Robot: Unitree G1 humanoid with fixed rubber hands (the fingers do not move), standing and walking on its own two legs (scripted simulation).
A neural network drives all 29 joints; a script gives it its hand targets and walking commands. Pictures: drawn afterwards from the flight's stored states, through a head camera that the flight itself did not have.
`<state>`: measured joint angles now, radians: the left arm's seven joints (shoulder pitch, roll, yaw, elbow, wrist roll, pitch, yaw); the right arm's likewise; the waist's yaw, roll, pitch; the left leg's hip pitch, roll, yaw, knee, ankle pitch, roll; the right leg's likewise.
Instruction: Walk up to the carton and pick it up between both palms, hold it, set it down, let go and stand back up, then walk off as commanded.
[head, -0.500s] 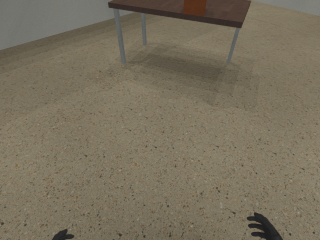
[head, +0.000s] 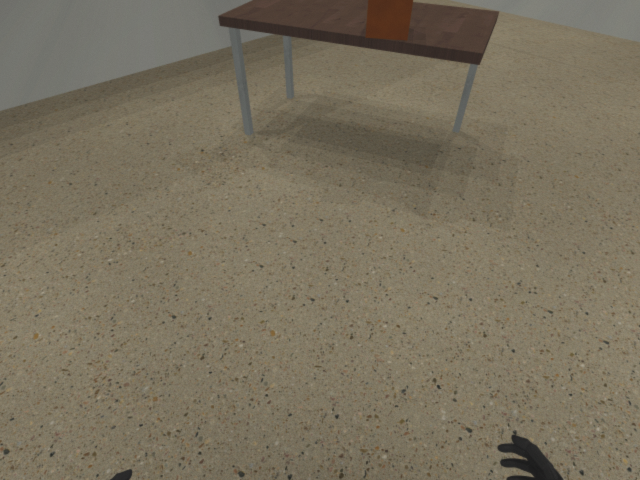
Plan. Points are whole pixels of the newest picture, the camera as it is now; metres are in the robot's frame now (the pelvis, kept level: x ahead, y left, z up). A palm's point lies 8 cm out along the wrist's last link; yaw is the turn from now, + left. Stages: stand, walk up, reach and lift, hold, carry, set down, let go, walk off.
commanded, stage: stand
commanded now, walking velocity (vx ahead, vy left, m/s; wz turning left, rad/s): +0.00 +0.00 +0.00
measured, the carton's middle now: (390, 9) +1.92 -0.35 +0.01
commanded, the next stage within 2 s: none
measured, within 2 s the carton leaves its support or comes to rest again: neither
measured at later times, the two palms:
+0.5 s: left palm out of the picture +0.09 +0.29 -0.10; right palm out of the picture +0.12 -0.27 -0.08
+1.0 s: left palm out of the picture +0.09 +0.29 -0.10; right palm out of the picture +0.12 -0.28 -0.09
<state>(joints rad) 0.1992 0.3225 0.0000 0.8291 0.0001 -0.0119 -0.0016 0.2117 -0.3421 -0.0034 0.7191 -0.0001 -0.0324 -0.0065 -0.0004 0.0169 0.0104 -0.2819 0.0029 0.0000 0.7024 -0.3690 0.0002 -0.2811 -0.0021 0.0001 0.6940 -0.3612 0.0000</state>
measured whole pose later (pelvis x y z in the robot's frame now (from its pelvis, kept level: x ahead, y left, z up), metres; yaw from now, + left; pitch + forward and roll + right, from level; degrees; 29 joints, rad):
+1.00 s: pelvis +0.00 +0.00 +0.00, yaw +0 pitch -3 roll -1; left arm 0.20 0.32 0.00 0.89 0.00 -0.01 -0.01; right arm 0.21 -0.34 0.00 0.78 0.00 -0.03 -0.01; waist 0.00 0.02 0.03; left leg -0.27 0.00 0.00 0.66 -0.35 0.01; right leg -0.26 0.00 0.00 0.64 -0.34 0.00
